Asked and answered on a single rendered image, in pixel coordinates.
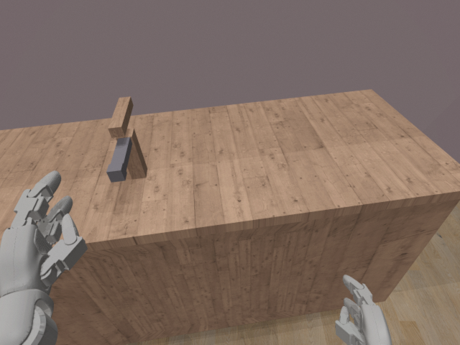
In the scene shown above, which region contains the left robot hand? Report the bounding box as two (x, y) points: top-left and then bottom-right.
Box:
(0, 170), (88, 297)

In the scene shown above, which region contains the right robot hand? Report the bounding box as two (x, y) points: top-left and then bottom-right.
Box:
(336, 275), (392, 345)

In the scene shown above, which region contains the counter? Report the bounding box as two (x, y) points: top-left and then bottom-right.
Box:
(0, 89), (460, 345)

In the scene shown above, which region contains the robot left forearm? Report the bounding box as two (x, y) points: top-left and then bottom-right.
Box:
(0, 289), (58, 345)

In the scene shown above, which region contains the tap lever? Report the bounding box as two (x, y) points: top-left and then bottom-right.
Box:
(106, 137), (132, 183)

